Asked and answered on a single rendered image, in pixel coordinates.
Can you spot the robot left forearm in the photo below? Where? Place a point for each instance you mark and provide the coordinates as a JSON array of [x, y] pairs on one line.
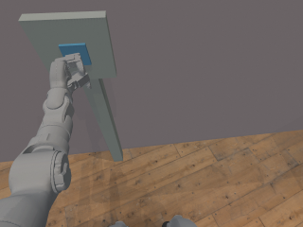
[[57, 125]]

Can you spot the button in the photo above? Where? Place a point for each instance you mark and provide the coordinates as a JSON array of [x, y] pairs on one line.
[[68, 49]]

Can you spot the left robot upper arm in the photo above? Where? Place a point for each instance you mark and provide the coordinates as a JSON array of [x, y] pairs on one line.
[[36, 179]]

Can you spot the robot right shin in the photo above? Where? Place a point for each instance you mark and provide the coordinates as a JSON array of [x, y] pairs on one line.
[[176, 216]]

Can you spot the panel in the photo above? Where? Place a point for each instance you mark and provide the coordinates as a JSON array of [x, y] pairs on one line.
[[47, 30]]

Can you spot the robot shin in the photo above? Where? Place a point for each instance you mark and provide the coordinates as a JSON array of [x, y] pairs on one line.
[[120, 222], [176, 216]]

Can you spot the robot left shin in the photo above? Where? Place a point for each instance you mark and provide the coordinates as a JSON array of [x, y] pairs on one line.
[[120, 222]]

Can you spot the left robot hand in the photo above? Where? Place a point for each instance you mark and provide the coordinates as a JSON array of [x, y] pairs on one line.
[[60, 76]]

